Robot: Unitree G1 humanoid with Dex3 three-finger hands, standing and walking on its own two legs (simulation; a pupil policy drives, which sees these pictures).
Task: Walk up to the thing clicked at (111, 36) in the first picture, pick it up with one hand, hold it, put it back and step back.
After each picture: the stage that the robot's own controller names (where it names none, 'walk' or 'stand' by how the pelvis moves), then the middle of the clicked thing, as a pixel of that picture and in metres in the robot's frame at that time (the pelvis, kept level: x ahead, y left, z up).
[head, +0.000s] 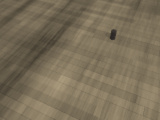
stand; (113, 34) +1.51 -0.34 -0.72
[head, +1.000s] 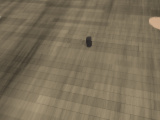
walk; (88, 41) +1.42 +0.04 -0.70
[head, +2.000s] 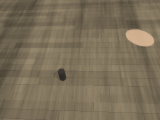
walk; (62, 74) +0.90 +0.27 -0.71
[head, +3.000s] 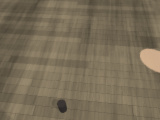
walk; (62, 106) +0.53 +0.21 -0.70
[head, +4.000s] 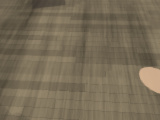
stand; out of the picture +0.32 +0.22 -0.70
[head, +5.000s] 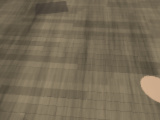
stand; out of the picture +0.30 +0.20 -0.72
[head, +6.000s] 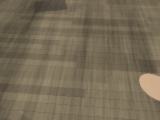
stand; out of the picture +0.30 +0.20 -0.73
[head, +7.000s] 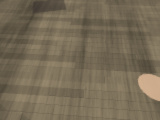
stand; out of the picture +0.30 +0.22 -0.73
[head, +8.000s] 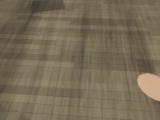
stand; out of the picture +0.29 +0.22 -0.73
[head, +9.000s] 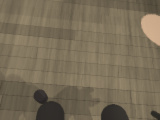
go down; (41, 97) +0.34 +0.22 -0.49
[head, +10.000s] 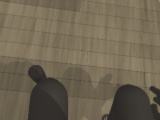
go down; (37, 74) +0.38 +0.24 -0.32
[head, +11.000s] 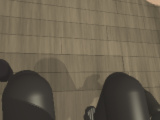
close in; (2, 71) +0.35 +0.27 -0.24
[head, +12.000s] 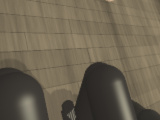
close; out of the picture +0.34 +0.28 -0.21
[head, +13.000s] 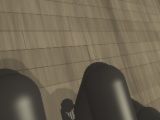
close; out of the picture +0.34 +0.29 -0.21
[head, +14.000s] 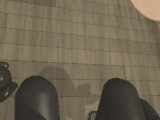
lift; out of the picture +0.30 +0.28 -0.10
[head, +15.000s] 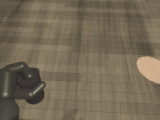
lift; (31, 87) +0.33 +0.18 +0.03
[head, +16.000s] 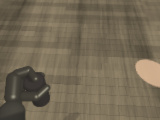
hold; (37, 90) +0.33 +0.17 +0.00
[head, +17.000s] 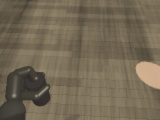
hold; (38, 90) +0.33 +0.17 +0.00
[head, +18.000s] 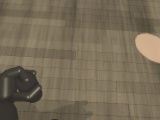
crouch; (30, 88) +0.34 +0.19 -0.07
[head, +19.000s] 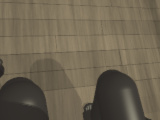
lower; out of the picture +0.38 +0.27 -0.16
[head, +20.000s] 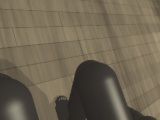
lower; out of the picture +0.37 +0.30 -0.22
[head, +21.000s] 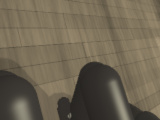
lower; out of the picture +0.36 +0.30 -0.21
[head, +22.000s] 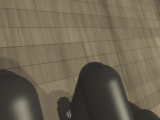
lower; out of the picture +0.36 +0.31 -0.22
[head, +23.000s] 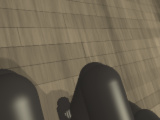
lower; out of the picture +0.35 +0.31 -0.22
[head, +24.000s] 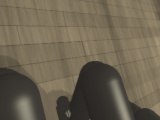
open; out of the picture +0.34 +0.28 -0.22
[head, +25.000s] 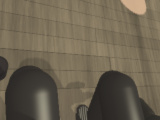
stand; out of the picture +0.35 +0.27 -0.24
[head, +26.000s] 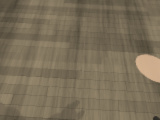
stand; out of the picture +0.32 +0.20 -0.62
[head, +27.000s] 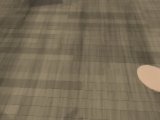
stand; out of the picture +0.33 +0.21 -0.66
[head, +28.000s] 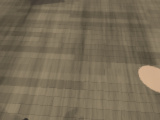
stand; out of the picture +0.32 +0.20 -0.67
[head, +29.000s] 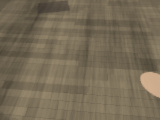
stand; out of the picture +0.34 +0.19 -0.72
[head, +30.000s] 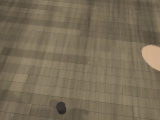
walk; (61, 108) +0.42 +0.15 -0.70
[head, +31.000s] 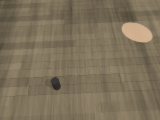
walk; (55, 83) +0.66 +0.25 -0.69
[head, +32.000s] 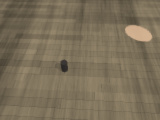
stand; (64, 66) +0.97 +0.22 -0.70
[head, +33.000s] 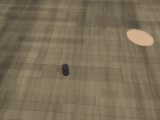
stand; (65, 70) +0.95 +0.20 -0.72
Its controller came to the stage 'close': yes
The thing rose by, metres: 0.71
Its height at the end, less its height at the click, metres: +0.00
